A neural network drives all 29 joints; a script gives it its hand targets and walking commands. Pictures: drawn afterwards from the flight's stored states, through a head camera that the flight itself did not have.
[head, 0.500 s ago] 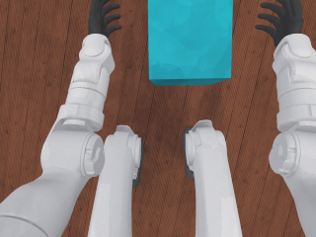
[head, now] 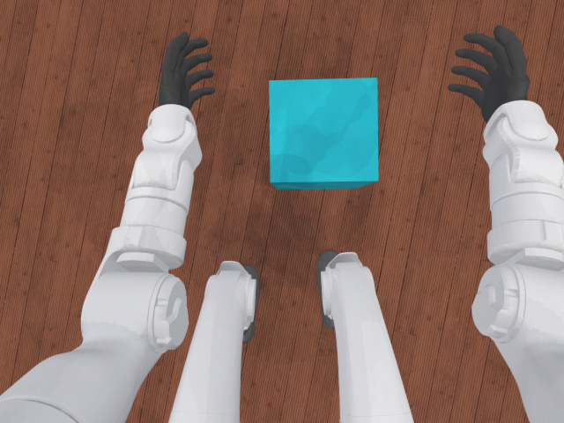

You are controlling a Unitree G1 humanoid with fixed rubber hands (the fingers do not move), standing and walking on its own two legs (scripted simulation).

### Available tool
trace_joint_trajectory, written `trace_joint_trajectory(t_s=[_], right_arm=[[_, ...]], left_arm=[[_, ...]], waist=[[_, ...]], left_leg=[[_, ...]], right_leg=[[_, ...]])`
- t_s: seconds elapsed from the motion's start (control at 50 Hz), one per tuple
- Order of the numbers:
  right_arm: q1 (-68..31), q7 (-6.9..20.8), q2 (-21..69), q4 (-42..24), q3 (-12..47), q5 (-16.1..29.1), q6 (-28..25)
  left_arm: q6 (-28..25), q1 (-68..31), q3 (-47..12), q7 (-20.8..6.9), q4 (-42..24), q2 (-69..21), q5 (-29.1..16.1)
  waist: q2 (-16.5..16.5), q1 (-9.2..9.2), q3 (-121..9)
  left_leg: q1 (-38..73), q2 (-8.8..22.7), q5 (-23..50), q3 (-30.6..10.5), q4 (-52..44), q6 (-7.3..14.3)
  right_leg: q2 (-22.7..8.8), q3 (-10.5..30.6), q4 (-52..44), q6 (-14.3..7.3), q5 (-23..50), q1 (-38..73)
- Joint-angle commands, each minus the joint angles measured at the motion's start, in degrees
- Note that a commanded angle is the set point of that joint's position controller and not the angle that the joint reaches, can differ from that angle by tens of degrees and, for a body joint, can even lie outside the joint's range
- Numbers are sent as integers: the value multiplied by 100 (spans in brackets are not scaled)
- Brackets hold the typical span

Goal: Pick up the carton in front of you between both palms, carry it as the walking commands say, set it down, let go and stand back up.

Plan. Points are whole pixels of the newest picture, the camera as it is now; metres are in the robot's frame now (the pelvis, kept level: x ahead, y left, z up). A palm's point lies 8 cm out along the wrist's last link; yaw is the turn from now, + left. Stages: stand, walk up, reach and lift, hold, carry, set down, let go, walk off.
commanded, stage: set down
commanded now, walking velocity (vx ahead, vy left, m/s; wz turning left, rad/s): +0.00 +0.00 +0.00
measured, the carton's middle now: (319, 142) +0.50 -0.09 -0.46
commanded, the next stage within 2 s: let go in 0.08 s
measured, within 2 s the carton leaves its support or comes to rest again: neither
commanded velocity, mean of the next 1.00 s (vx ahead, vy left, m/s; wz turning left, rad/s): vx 0.00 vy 0.00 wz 0.00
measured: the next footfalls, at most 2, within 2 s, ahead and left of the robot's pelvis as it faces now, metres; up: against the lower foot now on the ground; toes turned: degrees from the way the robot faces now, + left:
none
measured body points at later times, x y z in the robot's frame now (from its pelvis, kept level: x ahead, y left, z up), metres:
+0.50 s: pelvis +0.06 -0.01 +0.12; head +0.28 -0.03 +0.52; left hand +0.42 +0.16 +0.01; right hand +0.39 -0.28 +0.01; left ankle +0.07 +0.13 -0.55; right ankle +0.09 -0.11 -0.55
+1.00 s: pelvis +0.10 +0.02 +0.19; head +0.13 +0.02 +0.64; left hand +0.29 +0.25 +0.11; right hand +0.26 -0.22 +0.11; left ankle +0.07 +0.13 -0.55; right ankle +0.09 -0.11 -0.55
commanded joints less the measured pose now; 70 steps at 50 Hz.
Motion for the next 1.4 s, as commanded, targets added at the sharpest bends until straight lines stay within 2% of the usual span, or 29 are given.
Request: trace_joint_trajectory(t_s=[0.0, 0.14, 0.24, 0.38, 0.54, 0.62, 0.78, 0.84, 0.94, 1.06, 1.22, 1.32, 1.34, 1.36, 1.38], right_arm=[[-1070, 28, -769, -585, -160, -85, -167], [-483, 77, -557, -440, -211, -419, -264], [780, 62, -420, -957, -35, -684, -245], [2211, 1, -120, -1826, 369, -399, -489], [4226, -111, 213, -1791, 739, -126, -846], [5093, -175, 293, -1914, 895, -74, -996], [6481, -232, 365, -2503, 1193, -61, -1060], [6722, -237, 359, -2640, 1290, -66, -978], [6875, -184, 297, -2811, 1370, -120, -657], [6788, -135, 224, -2909, 1338, -194, -238], [6887, -158, 304, -2959, 1324, -247, -67], [6865, -168, 345, -3009, 1352, -215, -73], [6705, -315, 132, -3295, 1328, -346, 228], [6662, -585, -385, -2365, 1206, -278, -149], [6822, -677, -376, -2290, 1194, -280, -328]], left_arm=[[-152, -981, 21, -44, -637, 349, 60], [-232, -350, 106, -148, -477, 243, 373], [-254, 924, -53, -217, -844, 268, 637], [-573, 2265, -440, -452, -1417, 371, 413], [-973, 4150, -618, -713, -1123, 537, 314], [-1127, 4918, -734, -809, -1244, 649, 242], [-1229, 6123, -922, -1003, -1695, 868, 129], [-1169, 6402, -1007, -1069, -1786, 931, 67], [-884, 6515, -1102, -1193, -1922, 996, 19], [-517, 6444, -1117, -1252, -1962, 1007, 44], [-336, 6502, -1027, -1236, -1991, 1081, 122], [-340, 6501, -1010, -1252, -2002, 1099, 152], [-503, 6849, -1002, -1131, -1691, 1114, 39], [-637, 6507, -868, -850, -1035, 1916, 194], [-707, 6585, -866, -746, -988, 1944, 248]], waist=[[-373, -197, -5420], [-351, -134, -5217], [-428, -112, -5347], [-518, -67, -4416], [-509, 74, -3462], [-408, 111, -2865], [-110, 194, -1400], [-28, 230, -771], [79, 250, 176], [75, 241, 874], [-48, 250, 704], [-44, 272, 595], [-227, 264, 311], [-106, 375, 483], [-93, 297, 350]], left_leg=[[2077, -266, 1033, 583, -1142, -141], [2745, -204, 1349, 483, -1874, -140], [3475, -212, 1693, 464, -2458, -102], [3984, -116, 1937, 351, -3202, -10], [4868, -35, 2372, 216, -3955, 59], [5731, 20, 2588, 145, -4398, 82], [7828, 143, 2743, 26, -5398, 105], [8240, 173, 2669, 7, -5738, 99], [8348, 275, 1996, -36, -6130, 133], [8005, 419, 1378, -90, -6331, 225], [8609, 264, 2219, 24, -6013, 167], [8767, 198, 2366, 60, -5922, 153], [9024, 160, 2828, 54, -5721, 144], [8324, 432, 2407, -63, -5418, 60], [8602, 481, 2159, -114, -5386, 85]], right_leg=[[126, -407, -1072, 210, 2086, 4697], [84, -310, -1786, 182, 2334, 5339], [57, -243, -2310, 151, 2812, 6527], [-65, -11, -2944, 90, 3549, 7822], [-146, 154, -3568, 135, 4254, 8699], [-120, 118, -4037, 144, 4079, 8874], [9, -125, -5172, 147, 2927, 9297], [53, -185, -5494, 144, 2535, 9506], [120, -285, -5682, 114, 1799, 9854], [186, -371, -5546, 141, 1508, 10390], [140, -283, -5604, 142, 1988, 10395], [109, -252, -5611, 138, 2209, 10374], [244, -299, -5418, 183, 2147, 10286], [-339, -123, -5405, 199, 2036, 9452], [-396, -15, -5401, 140, 1853, 9318]])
